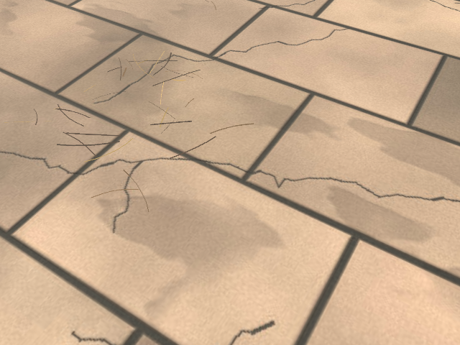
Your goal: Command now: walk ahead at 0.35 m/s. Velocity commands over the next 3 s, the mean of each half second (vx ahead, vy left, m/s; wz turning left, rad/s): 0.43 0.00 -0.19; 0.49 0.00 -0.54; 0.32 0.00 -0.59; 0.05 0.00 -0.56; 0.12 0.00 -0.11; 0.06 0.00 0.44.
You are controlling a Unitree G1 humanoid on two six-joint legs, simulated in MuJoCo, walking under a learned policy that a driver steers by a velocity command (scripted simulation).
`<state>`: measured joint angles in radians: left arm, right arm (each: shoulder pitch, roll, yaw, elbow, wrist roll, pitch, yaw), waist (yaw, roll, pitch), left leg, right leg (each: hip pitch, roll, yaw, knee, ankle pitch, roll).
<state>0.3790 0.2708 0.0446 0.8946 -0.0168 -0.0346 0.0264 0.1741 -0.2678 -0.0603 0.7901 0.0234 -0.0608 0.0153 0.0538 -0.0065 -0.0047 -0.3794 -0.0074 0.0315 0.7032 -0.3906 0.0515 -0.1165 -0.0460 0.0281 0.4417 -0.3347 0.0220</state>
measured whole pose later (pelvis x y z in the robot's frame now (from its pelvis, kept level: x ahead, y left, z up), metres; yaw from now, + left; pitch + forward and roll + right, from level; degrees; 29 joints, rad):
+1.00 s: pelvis +0.50 -0.06 +0.00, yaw -24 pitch +2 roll +0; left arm 0.37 0.29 0.07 0.73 -0.02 -0.04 0.01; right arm 0.03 -0.29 -0.04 0.70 0.00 -0.11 0.02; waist 0.09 0.04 0.02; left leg -0.57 0.03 -0.11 0.51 0.04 -0.05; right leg -0.10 0.12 0.19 0.40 -0.32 -0.07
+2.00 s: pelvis +0.79 -0.18 -0.01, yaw -58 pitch +1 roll +0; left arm 0.16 0.32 0.08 0.59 -0.01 0.05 0.03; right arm 0.16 -0.29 -0.05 0.75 -0.03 -0.01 0.00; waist 0.00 -0.04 0.03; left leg -0.33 -0.02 -0.05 0.56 -0.24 0.01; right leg -0.45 0.13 0.20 0.71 -0.39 -0.01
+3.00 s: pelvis +0.87 -0.27 +0.00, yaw -44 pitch +2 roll -1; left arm 0.13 0.29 0.06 0.69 0.00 -0.01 0.03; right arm 0.20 -0.32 -0.07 0.64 0.01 0.04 -0.02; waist -0.04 0.00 0.04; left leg -0.33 -0.12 -0.16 0.49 -0.17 0.06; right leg -0.45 0.02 0.13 0.73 -0.32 0.09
